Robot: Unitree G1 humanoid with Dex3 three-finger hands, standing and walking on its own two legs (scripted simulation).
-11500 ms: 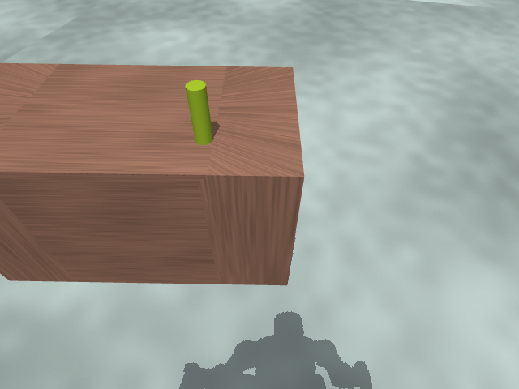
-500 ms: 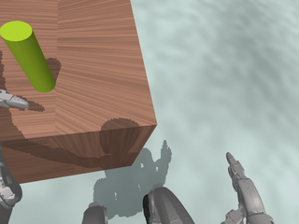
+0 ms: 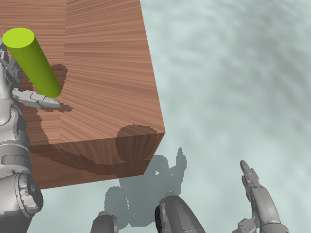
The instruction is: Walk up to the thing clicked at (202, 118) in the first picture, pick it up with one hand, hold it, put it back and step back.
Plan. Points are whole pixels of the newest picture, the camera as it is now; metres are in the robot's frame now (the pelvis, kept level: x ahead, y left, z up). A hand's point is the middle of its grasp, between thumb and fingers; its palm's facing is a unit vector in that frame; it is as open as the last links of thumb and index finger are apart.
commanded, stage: rest palm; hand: left
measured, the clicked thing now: (37, 69) +0.52 +0.21 +0.06
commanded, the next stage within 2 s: close in 0.02 s
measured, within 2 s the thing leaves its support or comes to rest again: leaves its support in 1.24 s
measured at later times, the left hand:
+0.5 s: hand (43, 70) +0.53 +0.20 +0.04, palm faces +0.17 -0.98 +0.00, open 13.9 cm
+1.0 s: hand (44, 74) +0.52 +0.20 +0.04, palm faces +0.15 -0.99 +0.01, open 7.5 cm
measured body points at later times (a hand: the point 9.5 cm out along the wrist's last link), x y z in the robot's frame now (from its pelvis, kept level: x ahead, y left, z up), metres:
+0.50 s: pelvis +0.00 +0.00 +0.00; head +0.15 +0.03 +0.42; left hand +0.51 +0.25 +0.04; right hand +0.15 -0.26 -0.01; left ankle -0.01 +0.13 -0.64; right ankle +0.06 -0.14 -0.64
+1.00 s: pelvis +0.00 +0.00 +0.00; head +0.14 +0.03 +0.42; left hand +0.50 +0.25 +0.04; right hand +0.15 -0.26 -0.01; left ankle -0.01 +0.13 -0.64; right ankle +0.06 -0.14 -0.64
